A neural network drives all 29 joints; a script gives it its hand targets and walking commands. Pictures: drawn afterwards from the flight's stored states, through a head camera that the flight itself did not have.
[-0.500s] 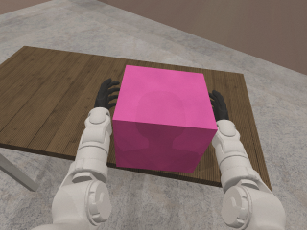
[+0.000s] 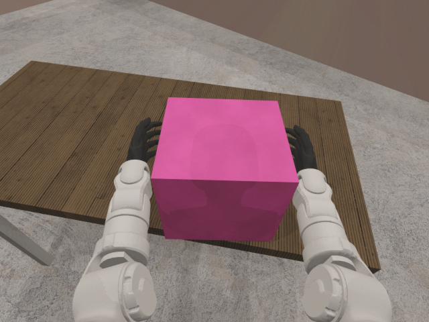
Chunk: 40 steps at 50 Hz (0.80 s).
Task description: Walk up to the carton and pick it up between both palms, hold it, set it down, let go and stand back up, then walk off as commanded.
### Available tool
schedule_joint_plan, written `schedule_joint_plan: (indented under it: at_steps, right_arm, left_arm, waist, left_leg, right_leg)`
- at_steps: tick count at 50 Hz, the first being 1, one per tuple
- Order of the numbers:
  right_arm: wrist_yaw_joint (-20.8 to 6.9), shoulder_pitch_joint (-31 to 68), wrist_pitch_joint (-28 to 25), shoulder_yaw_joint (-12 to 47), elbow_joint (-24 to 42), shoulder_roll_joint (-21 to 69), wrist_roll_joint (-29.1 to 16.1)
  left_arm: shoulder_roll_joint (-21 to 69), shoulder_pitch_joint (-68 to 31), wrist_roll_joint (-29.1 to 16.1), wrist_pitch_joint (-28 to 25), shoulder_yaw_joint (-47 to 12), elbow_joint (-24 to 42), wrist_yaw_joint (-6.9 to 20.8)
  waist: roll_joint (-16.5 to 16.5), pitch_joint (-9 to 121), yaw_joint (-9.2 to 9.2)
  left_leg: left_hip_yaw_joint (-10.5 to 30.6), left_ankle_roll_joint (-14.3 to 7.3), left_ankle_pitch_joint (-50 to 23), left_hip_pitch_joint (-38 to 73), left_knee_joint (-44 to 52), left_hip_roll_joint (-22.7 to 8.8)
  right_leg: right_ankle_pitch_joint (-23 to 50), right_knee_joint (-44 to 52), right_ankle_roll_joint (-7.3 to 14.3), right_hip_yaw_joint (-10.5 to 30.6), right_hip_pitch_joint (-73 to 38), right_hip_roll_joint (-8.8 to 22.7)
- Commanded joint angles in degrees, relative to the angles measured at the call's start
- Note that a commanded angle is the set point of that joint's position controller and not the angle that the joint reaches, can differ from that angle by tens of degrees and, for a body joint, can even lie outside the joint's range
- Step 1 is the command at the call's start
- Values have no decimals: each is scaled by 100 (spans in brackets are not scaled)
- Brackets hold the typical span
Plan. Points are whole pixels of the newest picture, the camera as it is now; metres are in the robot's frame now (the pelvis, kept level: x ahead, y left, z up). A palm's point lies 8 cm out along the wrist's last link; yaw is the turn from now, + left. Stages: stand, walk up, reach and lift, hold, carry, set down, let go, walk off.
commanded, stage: set down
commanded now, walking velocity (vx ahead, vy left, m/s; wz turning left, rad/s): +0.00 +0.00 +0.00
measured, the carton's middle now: (220, 170) +0.42 +0.05 +0.04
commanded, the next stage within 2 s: none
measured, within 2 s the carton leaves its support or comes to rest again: neither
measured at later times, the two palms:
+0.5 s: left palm (138, 161) +0.39 +0.20 +0.08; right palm (304, 168) +0.41 -0.12 +0.08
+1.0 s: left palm (139, 162) +0.39 +0.21 +0.07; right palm (304, 169) +0.41 -0.12 +0.08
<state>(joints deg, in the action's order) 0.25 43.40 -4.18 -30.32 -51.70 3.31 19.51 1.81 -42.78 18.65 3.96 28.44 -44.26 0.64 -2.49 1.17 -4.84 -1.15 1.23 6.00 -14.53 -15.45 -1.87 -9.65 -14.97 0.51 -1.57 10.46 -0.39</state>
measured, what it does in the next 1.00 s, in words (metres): stands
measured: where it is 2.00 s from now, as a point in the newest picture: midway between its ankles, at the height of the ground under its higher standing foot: outside the picture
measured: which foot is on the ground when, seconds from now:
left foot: down 0.00-1.00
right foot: down 0.00-1.00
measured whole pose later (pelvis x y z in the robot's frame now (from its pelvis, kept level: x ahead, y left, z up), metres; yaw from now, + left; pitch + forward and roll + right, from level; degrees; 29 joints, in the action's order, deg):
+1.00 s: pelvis +0.00 +0.01 +0.00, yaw +0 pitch +4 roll +0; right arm -1.9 44.1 -7.9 -33.5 -52.6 3.9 21.8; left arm 2.9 -43.1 22.2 2.8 31.3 -44.0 1.1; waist -3.0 -1.2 -4.3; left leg -3.6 0.5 6.1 -13.6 -15.7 -1.7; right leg -10.6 -16.9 0.1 -2.0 10.5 0.6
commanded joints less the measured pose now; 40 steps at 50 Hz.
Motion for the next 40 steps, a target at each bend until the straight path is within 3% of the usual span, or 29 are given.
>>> schedule_joint_plan:
  at_steps: [1, 3, 6, 7, 8, 9, 11, 12, 13, 16, 17, 18, 20, 23, 24, 27, 30, 31, 32, 33, 36, 37, 38, 40]
  right_arm:
    - [-687, 3346, -511, 1604, 342, 2690, 25]
    - [-687, 3168, -503, 1469, 227, 2593, 58]
    - [-724, 3146, -484, 1531, 241, 2578, 53]
    - [-728, 3053, -499, 1444, 189, 2631, 97]
    - [-713, 2958, -464, 1460, 178, 2618, 114]
    - [-726, 2967, -446, 1375, 130, 2582, 156]
    - [-736, 2997, -434, 1395, 218, 2622, 162]
    - [-743, 2875, -429, 1393, 177, 2550, 176]
    - [-716, 2883, -392, 1350, 183, 2537, 243]
    - [-739, 2786, -392, 1358, 179, 2598, 256]
    - [-731, 2749, -418, 1393, 177, 2609, 240]
    - [-730, 2743, -456, 1374, 250, 2635, 255]
    - [-743, 2827, -525, 1438, 348, 2655, 292]
    - [-727, 2511, -481, 1246, 239, 2611, 329]
    - [-746, 2516, -416, 1297, 140, 2551, 298]
    - [-758, 2376, -359, 1226, 36, 2461, 360]
    - [-782, 2381, -413, 1280, 216, 2551, 302]
    - [-781, 2416, -428, 1346, 323, 2584, 281]
    - [-753, 2416, -425, 1231, 218, 2396, 318]
    - [-761, 2368, -461, 1263, 161, 2469, 346]
    - [-753, 2368, -446, 1132, 169, 2284, 409]
    - [-770, 2369, -425, 1071, 100, 2282, 424]
    - [-761, 2246, -389, 1081, 57, 2256, 422]
    - [-757, 2301, -366, 955, 3, 2080, 439]
  left_arm:
    - [2747, -3042, -87, -93, -1701, 288, 433]
    - [2758, -2878, -80, -59, -1730, 284, 412]
    - [2714, -2733, -23, -25, -1625, 242, 402]
    - [2715, -2754, 1, -35, -1676, 333, 427]
    - [2624, -2594, 80, -47, -1539, 210, 444]
    - [2612, -2603, 81, 2, -1543, 152, 438]
    - [2771, -2660, 88, 6, -1533, 288, 451]
    - [2618, -2489, 182, 45, -1350, 92, 478]
    - [2546, -2670, 150, 35, -1372, 142, 485]
    - [2643, -2521, 190, 18, -1386, 229, 515]
    - [2554, -2457, 174, 0, -1338, 171, 503]
    - [2631, -2425, 149, -32, -1416, 263, 513]
    - [2676, -2447, 205, -63, -1373, 218, 511]
    - [2694, -2261, 265, -4, -1386, 230, 526]
    - [2550, -2229, 316, 18, -1250, 69, 527]
    - [2505, -2192, 402, 73, -1086, 44, 556]
    - [2531, -2115, 315, 39, -1199, 253, 536]
    - [2483, -2100, 356, 6, -1120, 245, 533]
    - [2384, -2199, 361, -30, -1166, 208, 530]
    - [2470, -2152, 371, -27, -1213, 290, 504]
    - [2324, -2152, 354, -59, -1085, 190, 492]
    - [2364, -2186, 483, -46, -1019, 134, 494]
    - [2229, -2107, 459, -46, -902, -27, 520]
    - [2090, -2181, 475, -46, -859, -63, 542]
  waist:
    - [429, 2935, 80]
    - [449, 2846, 133]
    - [307, 2787, 27]
    - [376, 2815, 164]
    - [323, 2564, 52]
    - [345, 2491, 118]
    - [336, 2606, 60]
    - [164, 2276, 5]
    - [163, 2336, 31]
    - [228, 2293, 81]
    - [170, 2313, 17]
    - [229, 2455, 113]
    - [175, 2466, 15]
    - [296, 2217, 122]
    - [195, 2012, 41]
    - [137, 1724, 70]
    - [177, 2099, 61]
    - [163, 2183, -42]
    - [122, 2091, 57]
    - [307, 2125, 16]
    - [58, 2002, 39]
    - [202, 1961, 61]
    - [-50, 1683, -24]
    - [48, 1604, 117]
  left_leg:
    - [-652, 108, -2126, 1415, -329, 110]
    - [-668, 95, -2110, 1598, -360, 83]
    - [-695, 78, -2063, 1518, -311, 88]
    - [-697, 68, -2002, 1501, -324, 103]
    - [-752, 34, -1850, 1299, -260, 139]
    - [-717, 15, -1697, 1359, -236, 139]
    - [-707, 17, -1727, 1355, -205, 122]
    - [-744, -35, -1753, 1317, -160, 145]
    - [-785, -54, -1522, 1280, -155, 141]
    - [-741, -18, -1781, 1306, -180, 149]
    - [-772, -67, -1769, 1324, -191, 153]
    - [-759, -45, -1756, 1365, -219, 146]
    - [-755, -47, -1809, 1329, -251, 161]
    - [-742, -43, -1781, 1292, -195, 161]
    - [-762, -100, -1509, 1221, -105, 145]
    - [-786, -154, -1274, 1146, -16, 193]
    - [-802, -126, -1460, 1314, -99, 186]
    - [-801, -146, -1516, 1234, -98, 186]
    - [-799, -123, -1536, 1234, -116, 189]
    - [-799, -117, -1740, 1313, -201, 163]
    - [-821, -174, -1490, 1260, -118, 186]
    - [-817, -157, -1497, 1285, -122, 172]
    - [-868, -194, -1431, 1149, -83, 184]
    - [-827, -205, -1265, 1094, -30, 184]
  right_leg:
    - [1371, -148, -237, -452, -739, -133]
    - [1087, -30, -209, -477, -475, -138]
    - [1089, -8, -183, -479, -578, -150]
    - [1150, -32, -200, -469, -580, -129]
    - [1199, -55, -225, -412, -695, -92]
    - [978, -33, -220, -441, -562, -115]
    - [966, -30, -211, -446, -628, -91]
    - [936, -13, -254, -432, -664, -90]
    - [846, -27, -280, -422, -655, -61]
    - [1119, -83, -265, -417, -731, -93]
    - [1123, -64, -288, -414, -658, -78]
    - [1135, -58, -292, -422, -628, -80]
    - [1069, -89, -287, -432, -563, -70]
    - [983, -34, -240, -445, -661, -100]
    - [785, -7, -255, -409, -589, -59]
    - [560, 26, -274, -403, -580, -49]
    - [730, -9, -287, -447, -459, -69]
    - [761, -38, -292, -416, -518, -55]
    - [730, -37, -266, -410, -527, -89]
    - [823, -75, -261, -446, -494, -63]
    - [671, 4, -273, -409, -460, -60]
    - [640, -47, -249, -430, -449, -70]
    - [599, -3, -297, -407, -558, -60]
    - [464, -23, -280, -417, -459, -63]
